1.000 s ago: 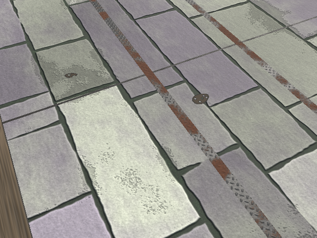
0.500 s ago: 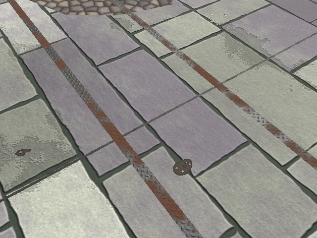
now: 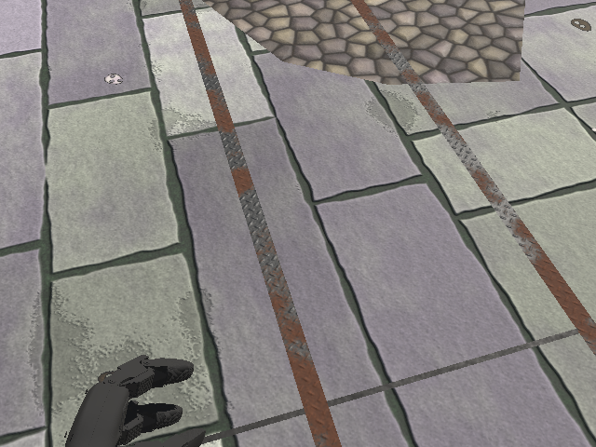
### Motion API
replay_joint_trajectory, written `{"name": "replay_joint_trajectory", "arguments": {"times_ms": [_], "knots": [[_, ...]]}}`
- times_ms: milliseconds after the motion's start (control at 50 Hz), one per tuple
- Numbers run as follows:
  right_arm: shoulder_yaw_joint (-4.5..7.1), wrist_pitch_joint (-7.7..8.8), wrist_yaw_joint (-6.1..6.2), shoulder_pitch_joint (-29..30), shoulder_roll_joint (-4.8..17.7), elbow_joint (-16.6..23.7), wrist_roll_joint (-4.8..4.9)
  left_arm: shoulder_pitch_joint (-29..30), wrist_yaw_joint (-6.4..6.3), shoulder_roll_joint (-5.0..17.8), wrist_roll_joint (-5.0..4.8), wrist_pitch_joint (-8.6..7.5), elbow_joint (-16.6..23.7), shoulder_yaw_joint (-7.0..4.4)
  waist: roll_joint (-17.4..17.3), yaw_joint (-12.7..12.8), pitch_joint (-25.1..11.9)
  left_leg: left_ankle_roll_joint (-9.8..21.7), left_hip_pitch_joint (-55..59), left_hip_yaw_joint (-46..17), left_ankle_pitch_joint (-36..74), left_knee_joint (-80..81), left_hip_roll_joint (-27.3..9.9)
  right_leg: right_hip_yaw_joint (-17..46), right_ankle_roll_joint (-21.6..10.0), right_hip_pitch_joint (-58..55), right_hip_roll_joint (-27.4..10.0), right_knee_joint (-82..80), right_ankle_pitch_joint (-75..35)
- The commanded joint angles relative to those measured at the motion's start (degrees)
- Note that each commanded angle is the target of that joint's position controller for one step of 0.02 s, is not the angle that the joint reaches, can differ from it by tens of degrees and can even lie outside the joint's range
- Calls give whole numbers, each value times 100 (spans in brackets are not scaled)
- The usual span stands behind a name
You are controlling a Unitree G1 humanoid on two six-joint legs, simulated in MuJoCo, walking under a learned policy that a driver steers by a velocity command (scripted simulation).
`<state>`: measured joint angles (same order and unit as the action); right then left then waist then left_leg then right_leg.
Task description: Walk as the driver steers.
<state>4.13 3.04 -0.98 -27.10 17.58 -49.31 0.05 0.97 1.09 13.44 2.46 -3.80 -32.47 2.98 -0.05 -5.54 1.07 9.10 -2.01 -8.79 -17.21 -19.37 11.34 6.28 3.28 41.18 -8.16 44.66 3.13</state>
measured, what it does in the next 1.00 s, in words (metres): walks ahead, turning left: right foot, then left foot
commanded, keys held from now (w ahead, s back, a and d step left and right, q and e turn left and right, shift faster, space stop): w+q+shift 0.68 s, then w+shift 0.32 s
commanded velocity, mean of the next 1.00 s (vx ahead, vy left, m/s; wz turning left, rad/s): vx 1.00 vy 0.00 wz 0.84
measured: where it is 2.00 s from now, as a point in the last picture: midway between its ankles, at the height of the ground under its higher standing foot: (26, 179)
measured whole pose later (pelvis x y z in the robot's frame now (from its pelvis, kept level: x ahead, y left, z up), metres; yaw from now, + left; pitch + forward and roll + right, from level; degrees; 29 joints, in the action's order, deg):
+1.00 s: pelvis +0.87 +0.23 -0.03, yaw +49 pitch +2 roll +0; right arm 3.5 4.3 -0.2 -25.6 19.5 -49.2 -1.1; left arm -3.4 0.4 15.6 2.3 -3.8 -35.5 0.0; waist -1.0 -4.5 1.8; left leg 7.6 6.4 -9.9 -26.3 -33.5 7.2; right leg -1.8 -2.2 31.1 -1.8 33.5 5.8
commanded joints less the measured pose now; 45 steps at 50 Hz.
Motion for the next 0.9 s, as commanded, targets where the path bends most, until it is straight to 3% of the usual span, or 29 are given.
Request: {"name": "replay_joint_trajectory", "arguments": {"times_ms": [20, 60, 80, 100, 120, 140, 160, 180, 200, 220, 240, 300, 380, 440, 500, 540, 560, 580, 600, 620, 640, 660, 680, 700, 740, 780, 820, 860, 900], "knots": [[318, 123, -16, 277, 1071, 493, 38, 395, -2, 552, -124, -31, 380, -152, -247, 47, 172, 457, -1372, -1191, 2476, 727, -1069, -650, -58, -1766, 576, -1008, -892], [360, 100, 36, 315, 1137, 542, 4, 174, -60, 774, -105, -75, 335, -241, -327, 153, -65, 241, -753, -1356, 3190, 129, -1160, -525, -128, -2179, 754, -1536, -535], [387, 103, 50, 392, 1266, 577, -36, -337, -120, 1025, -112, -101, 185, -355, -323, 407, -448, 108, -518, -1373, 3951, -564, -1169, -503, -196, -2757, 907, -1544, -10], [416, 116, 31, 632, 1443, 623, -60, -1304, -190, 1262, -123, -136, -41, -482, -222, 1017, -1008, -27, -647, -1234, 4230, -1730, -1030, -549, -267, -3807, 911, -1552, 428], [354, 187, 20, 950, 1227, 743, -82, -2624, -303, 1573, -52, -168, -317, -643, -100, 1688, -1641, -126, -1499, -1028, 3514, -3313, -833, -133, -401, -5304, 346, -1249, 1236], [89, 247, 53, 954, 210, 1019, -27, -3478, -394, 1985, 177, -183, -470, -768, 1342, 1722, -2245, -130, -2999, -453, -801, -5210, -342, 1873, -557, -6656, -1317, -1732, 3452], [-54, 203, 31, 340, 142, 1349, 174, -2719, -324, 2273, 176, -126, -395, -868, 2791, 932, -2694, -188, -4150, -19, -1166, -6278, -360, 4973, -1123, -6729, -2113, -3050, 4466], [-13, 61, 86, 844, 597, 1098, -21, -1965, -288, 1519, 137, -82, -211, -773, 1286, 982, -1581, -176, -4540, 180, -432, -6447, -898, 4096, -1128, -5813, -1707, -3133, 5014], [16, 5, 16, 1224, 698, 1130, -126, -1746, -260, 1111, 76, -61, -260, -674, 590, 983, -922, -238, -4468, 352, -6, -6117, -1113, 2852, -1037, -5062, -1400, -2982, 3883], [24, -56, -72, 1431, 668, 1136, -160, -1780, -238, 948, 98, -56, -408, -636, 203, 926, -577, -309, -4297, 394, 114, -5904, -1291, 1989, -923, -4541, -1136, -2985, 2729], [-8, -124, -173, 1589, 520, 1261, -228, -2009, -251, 884, 67, -91, -634, -608, 337, 854, -341, -347, -4250, 364, 130, -5777, -1448, 1340, -862, -4209, -957, -3021, 2047], [-147, -321, -312, 1922, 175, 1567, -219, -2355, -128, 624, -105, -250, -1073, -563, 534, 661, -44, -395, -4485, 482, 329, -5645, -1690, 165, -666, -3918, -808, -3229, 574], [-233, -367, -390, 2642, 256, 1972, -188, -2056, -97, 797, -73, -376, -1183, -599, 481, 449, 365, -419, -4330, 827, 1349, -4581, -1666, -1226, -582, -3460, -546, -3712, -635], [-317, -343, -505, 3293, 193, 2098, -190, -2501, -133, 953, -72, -364, -1422, -626, 189, 634, 764, -180, -3794, 1638, 1675, -3123, -1385, -2009, -366, -3648, -286, -3856, -1950], [-275, -306, -457, 3014, 317, 1921, -187, -2793, -248, 1394, -86, -246, -1431, -718, 483, 364, 307, 148, -2767, 2199, 1284, -2541, -727, -2292, -216, -4396, -424, -2766, -5887], [-104, -274, -347, 1533, 660, 1499, -178, -2508, -341, 1727, -49, -52, -1313, -819, 708, -483, -482, 404, -1134, 1993, 763, -2455, -440, -2148, -293, -4248, -719, -773, -6870], [70, -227, -236, 222, 924, 1065, -163, -2186, -313, 1740, -31, 24, -1146, -831, 609, -998, -990, 645, 444, 1580, 651, -2047, -407, -2007, -397, -3418, -742, 977, -6202], [243, -234, -67, 88, 1146, 852, -78, -2161, -207, 1416, 26, 44, -1110, -797, -150, -776, -903, 810, 1513, 798, 337, -1681, -785, -1956, -365, -1942, 55, 3033, -1025], [360, -360, -7, 713, 1821, 1092, -155, -2422, -146, 795, 37, -17, -544, -640, -1327, 107, -1085, 1527, 2527, -1976, 962, -1404, -2070, -1581, -89, 239, 868, 5090, 2700], [426, -421, 30, 325, 1859, 1285, -179, -1863, -150, 1112, -46, -178, -89, -635, -579, -301, -1867, 2056, 2940, -3519, -100, -233, -2540, -328, -91, 1012, 830, 5284, 2324], [401, -386, 87, 416, 1619, 1146, -134, -1502, -144, 1143, -52, -291, -33, -587, 18, -158, -1041, 1822, 2156, -3567, -454, 420, -2577, -135, -136, 1196, 513, 4620, 1931], [328, -315, 121, 594, 1325, 1043, -125, -1485, -153, 1144, -46, -314, -107, -570, 420, 200, -233, 1588, 1072, -3113, -62, 595, -2371, -187, -127, 903, 318, 3945, 1768], [275, -214, 161, 797, 1194, 1010, -116, -1492, -163, 1090, 46, -239, -153, -549, 539, 501, 54, 1445, 235, -2599, 500, 582, -2059, -173, -53, 451, 186, 3533, 1917], [188, -117, 193, 1000, 1002, 1040, -119, -1794, -159, 1064, 131, -96, -258, -539, 599, 797, 167, 1364, -415, -2088, 885, 586, -1895, -186, 29, 24, 57, 3167, 2016], [75, 67, 152, 1026, 774, 969, -83, -1673, -108, 866, 179, 104, -211, -486, 515, 941, 323, 1235, -1442, -1502, 1058, 801, -1573, -352, 128, -488, -99, 2233, 2092], [79, 193, 110, 981, 771, 857, -71, -909, -21, 578, 115, 92, 94, -360, 276, 784, 551, 1021, -2050, -967, 1402, 1049, -1215, -589, 86, -882, -120, 995, 944], [83, 272, 47, 827, 731, 750, 0, -518, 76, 392, -9, 42, 150, -281, 89, 547, 479, 723, -2274, -582, 1855, 1218, -1015, -721, -106, -1764, 42, -179, -684], [108, 322, -9, 497, 826, 599, 63, -302, 97, 522, -94, 31, 108, -326, -13, 300, 403, 578, -1587, -639, 2433, 1358, -1265, -813, -300, -1965, 218, -763, -1464], [131, 302, 24, 260, 973, 464, 32, -104, 63, 705, -85, 29, 130, -397, -43, 166, 323, 439, -474, -620, 3599, 1010, -1489, -896, -491, -1773, 430, -1216, -1154]]}}
Velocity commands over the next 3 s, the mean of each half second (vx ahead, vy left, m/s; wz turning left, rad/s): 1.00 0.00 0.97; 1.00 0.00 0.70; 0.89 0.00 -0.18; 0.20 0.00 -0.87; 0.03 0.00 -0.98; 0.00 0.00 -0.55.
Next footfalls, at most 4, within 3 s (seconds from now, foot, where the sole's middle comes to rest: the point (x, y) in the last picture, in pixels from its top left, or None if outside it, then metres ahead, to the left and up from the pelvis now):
0.12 right None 0.33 -0.19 -0.77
0.58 left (234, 379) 0.65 0.13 -0.77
0.98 right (175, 238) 1.09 0.28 -0.77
1.42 left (17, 221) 1.20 0.74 -0.77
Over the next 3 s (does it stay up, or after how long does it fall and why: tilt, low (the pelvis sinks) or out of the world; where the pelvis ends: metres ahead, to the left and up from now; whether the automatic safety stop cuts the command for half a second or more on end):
stays up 1.34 0.73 0.01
